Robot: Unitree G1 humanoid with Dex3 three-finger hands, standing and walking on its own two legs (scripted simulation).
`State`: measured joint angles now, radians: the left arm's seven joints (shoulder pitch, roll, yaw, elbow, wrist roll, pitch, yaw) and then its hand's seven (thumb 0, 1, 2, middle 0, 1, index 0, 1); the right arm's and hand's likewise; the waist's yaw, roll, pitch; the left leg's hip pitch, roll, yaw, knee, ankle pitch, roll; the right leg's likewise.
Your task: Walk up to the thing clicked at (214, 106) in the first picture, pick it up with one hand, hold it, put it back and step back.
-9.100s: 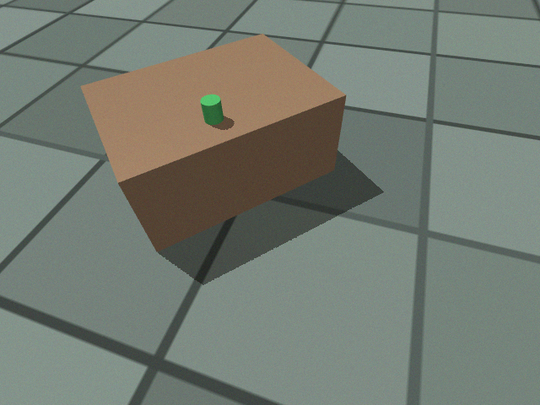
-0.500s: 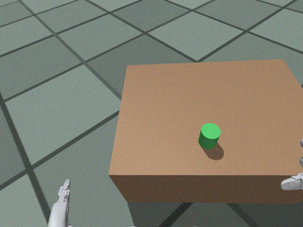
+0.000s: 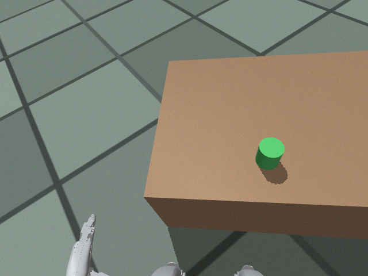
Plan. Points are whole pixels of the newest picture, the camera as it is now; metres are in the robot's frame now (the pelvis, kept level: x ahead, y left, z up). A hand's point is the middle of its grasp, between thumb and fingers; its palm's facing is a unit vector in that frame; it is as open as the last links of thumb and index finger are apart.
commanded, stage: go down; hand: right
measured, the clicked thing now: (269, 154) +0.52 -0.19 -0.24
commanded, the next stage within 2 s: approach in 0.74 s
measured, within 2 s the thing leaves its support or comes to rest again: neither
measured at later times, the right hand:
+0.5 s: hand out of the picture +0.41 -0.38 +0.06, palm faces +0.19 +0.98 -0.06, open 17.4 cm
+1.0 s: hand out of the picture +0.43 -0.38 +0.06, palm faces +0.19 +0.98 -0.02, open 17.5 cm
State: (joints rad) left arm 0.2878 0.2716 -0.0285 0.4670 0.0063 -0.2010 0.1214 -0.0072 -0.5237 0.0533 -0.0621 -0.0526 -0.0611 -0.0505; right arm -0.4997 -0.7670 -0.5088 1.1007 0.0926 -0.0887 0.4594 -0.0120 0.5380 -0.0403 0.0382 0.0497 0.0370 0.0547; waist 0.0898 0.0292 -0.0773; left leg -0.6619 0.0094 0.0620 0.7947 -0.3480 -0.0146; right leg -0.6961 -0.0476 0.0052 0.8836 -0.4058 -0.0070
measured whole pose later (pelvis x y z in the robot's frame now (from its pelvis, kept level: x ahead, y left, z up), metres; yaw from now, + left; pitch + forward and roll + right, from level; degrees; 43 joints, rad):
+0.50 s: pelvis +0.01 -0.01 +0.00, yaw +1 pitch +16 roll +4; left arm 0.28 0.27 -0.05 0.43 0.01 -0.18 0.09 -0.01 -0.52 0.06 -0.06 -0.06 -0.06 -0.05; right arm -0.61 -0.85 -0.58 1.20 0.10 -0.17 0.51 -0.01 0.50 -0.03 0.05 0.04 0.05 0.05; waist 0.12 0.02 -0.10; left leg -0.71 0.00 0.06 0.79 -0.35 -0.02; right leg -0.76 -0.06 0.01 0.91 -0.43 -0.01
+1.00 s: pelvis +0.00 -0.01 -0.01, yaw +1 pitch +18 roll +4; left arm 0.28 0.27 -0.07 0.38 0.02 -0.18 0.07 -0.01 -0.53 0.06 -0.06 -0.04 -0.05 -0.05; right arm -0.73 -0.93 -0.60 1.31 0.11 -0.24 0.54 -0.01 0.55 -0.04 0.05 0.05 0.05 0.05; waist 0.15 0.03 -0.10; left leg -0.80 0.00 0.07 0.85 -0.37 -0.02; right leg -0.85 -0.06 0.02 0.98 -0.44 -0.02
